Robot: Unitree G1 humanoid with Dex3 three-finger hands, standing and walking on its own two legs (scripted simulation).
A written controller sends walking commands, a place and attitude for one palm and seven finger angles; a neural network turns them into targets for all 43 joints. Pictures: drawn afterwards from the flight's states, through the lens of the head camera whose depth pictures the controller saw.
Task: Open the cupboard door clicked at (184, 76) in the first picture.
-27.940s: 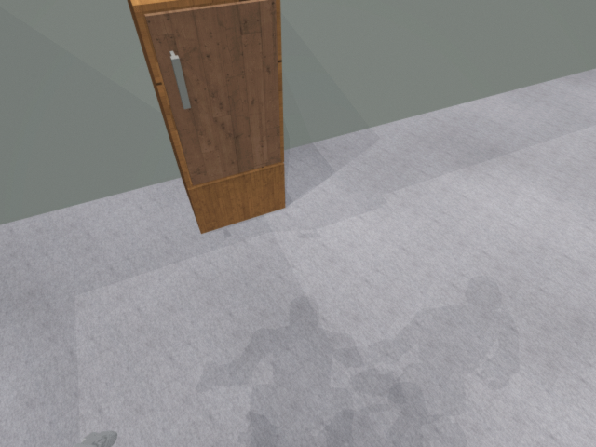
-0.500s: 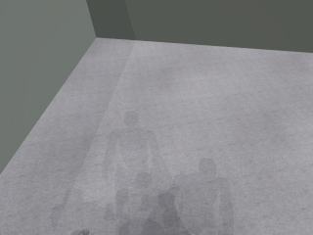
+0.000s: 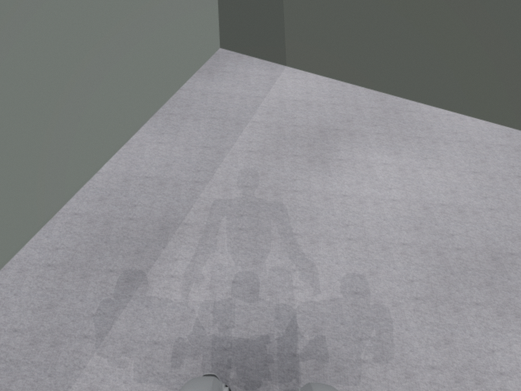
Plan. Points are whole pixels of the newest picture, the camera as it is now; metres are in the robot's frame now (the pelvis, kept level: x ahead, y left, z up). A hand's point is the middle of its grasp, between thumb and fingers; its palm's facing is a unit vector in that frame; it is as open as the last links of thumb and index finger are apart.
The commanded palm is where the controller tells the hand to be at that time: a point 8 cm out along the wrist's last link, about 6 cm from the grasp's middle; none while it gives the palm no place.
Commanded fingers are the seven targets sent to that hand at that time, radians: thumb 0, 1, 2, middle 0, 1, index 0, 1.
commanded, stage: turn to face it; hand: left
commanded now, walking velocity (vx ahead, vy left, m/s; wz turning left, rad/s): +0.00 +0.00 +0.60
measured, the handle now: out of the picture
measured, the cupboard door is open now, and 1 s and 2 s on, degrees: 48 48 48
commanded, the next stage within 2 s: none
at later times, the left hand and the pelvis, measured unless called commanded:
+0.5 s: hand out of the picture +0.03 +0.14 -0.15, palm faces +0.33 -0.91 -0.25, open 7.4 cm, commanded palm none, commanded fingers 0.00 0.90 0.90 -0.20 -0.30 -0.20 -0.30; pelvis +0.04 -0.07 +0.01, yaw +19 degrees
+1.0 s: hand out of the picture -0.01 +0.08 -0.14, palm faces +0.61 -0.75 -0.27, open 7.4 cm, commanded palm none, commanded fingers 0.00 0.90 0.90 -0.20 -0.30 -0.20 -0.30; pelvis +0.06 -0.12 +0.02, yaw +38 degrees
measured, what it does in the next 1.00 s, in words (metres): steps to the right, turning left: right foot, then left foot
